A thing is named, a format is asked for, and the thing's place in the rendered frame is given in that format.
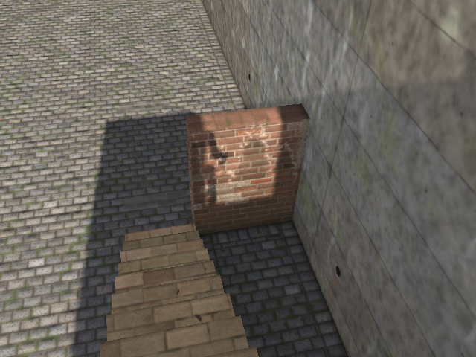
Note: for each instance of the stairs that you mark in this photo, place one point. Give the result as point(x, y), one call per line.
point(169, 302)

